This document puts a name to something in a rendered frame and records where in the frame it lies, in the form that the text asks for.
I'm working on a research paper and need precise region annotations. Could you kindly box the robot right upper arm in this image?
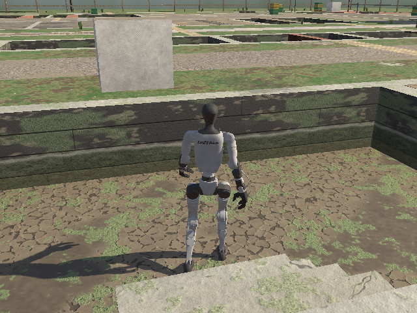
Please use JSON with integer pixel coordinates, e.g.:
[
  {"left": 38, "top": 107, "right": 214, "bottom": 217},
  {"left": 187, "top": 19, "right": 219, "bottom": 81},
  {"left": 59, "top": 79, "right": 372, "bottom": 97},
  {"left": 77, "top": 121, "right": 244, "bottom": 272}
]
[{"left": 223, "top": 132, "right": 238, "bottom": 170}]

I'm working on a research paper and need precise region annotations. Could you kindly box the robot left upper arm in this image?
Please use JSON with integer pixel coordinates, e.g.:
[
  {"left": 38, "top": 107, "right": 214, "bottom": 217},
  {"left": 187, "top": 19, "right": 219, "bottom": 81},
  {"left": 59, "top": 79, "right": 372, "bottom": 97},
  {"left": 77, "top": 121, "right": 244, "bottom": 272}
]
[{"left": 180, "top": 130, "right": 196, "bottom": 164}]

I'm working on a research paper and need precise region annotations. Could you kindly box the humanoid robot head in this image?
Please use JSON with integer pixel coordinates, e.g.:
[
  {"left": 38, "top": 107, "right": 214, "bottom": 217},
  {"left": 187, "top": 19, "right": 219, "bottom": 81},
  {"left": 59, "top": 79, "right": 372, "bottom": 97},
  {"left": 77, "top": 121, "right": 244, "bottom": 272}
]
[{"left": 198, "top": 103, "right": 220, "bottom": 134}]

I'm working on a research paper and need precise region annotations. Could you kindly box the robot right forearm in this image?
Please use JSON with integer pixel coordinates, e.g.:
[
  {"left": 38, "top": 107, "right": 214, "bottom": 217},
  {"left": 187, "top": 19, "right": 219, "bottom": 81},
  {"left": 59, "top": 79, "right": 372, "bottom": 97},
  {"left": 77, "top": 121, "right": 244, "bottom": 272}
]
[{"left": 232, "top": 160, "right": 246, "bottom": 193}]

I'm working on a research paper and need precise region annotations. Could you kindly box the robot left forearm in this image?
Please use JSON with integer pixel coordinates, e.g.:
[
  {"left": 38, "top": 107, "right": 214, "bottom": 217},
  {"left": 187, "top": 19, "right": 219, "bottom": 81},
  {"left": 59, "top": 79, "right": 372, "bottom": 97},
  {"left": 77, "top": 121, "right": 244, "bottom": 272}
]
[{"left": 179, "top": 155, "right": 188, "bottom": 172}]

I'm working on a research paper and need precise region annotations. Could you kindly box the robot right hand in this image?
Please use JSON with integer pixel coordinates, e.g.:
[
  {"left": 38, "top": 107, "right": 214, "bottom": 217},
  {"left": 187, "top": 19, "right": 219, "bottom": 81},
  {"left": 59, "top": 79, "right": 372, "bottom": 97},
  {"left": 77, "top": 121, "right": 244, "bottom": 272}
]
[{"left": 233, "top": 191, "right": 248, "bottom": 209}]

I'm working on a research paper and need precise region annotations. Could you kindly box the robot left hand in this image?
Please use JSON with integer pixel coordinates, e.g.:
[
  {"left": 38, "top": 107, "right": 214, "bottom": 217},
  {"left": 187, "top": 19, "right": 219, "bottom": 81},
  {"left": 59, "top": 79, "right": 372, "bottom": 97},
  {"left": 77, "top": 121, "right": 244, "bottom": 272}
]
[{"left": 179, "top": 167, "right": 194, "bottom": 178}]

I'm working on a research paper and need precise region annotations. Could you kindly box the robot right foot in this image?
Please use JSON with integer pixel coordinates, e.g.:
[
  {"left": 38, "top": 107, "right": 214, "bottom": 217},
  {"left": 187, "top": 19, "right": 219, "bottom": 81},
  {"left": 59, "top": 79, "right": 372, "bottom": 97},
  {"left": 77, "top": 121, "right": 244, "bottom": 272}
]
[{"left": 217, "top": 245, "right": 226, "bottom": 261}]

